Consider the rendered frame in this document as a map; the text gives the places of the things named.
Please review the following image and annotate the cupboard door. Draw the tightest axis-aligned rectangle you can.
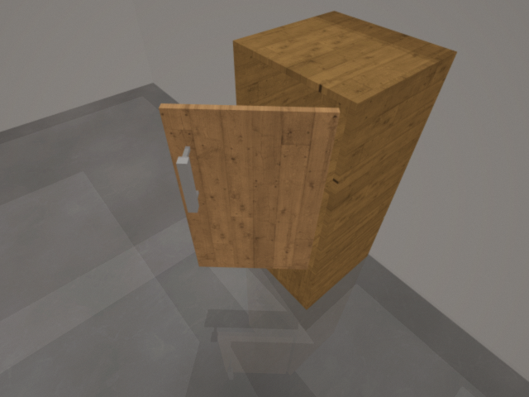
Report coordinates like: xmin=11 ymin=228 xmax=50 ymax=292
xmin=159 ymin=103 xmax=340 ymax=270

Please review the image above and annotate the handle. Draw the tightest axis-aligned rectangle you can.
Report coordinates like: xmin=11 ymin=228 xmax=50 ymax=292
xmin=176 ymin=146 xmax=199 ymax=213

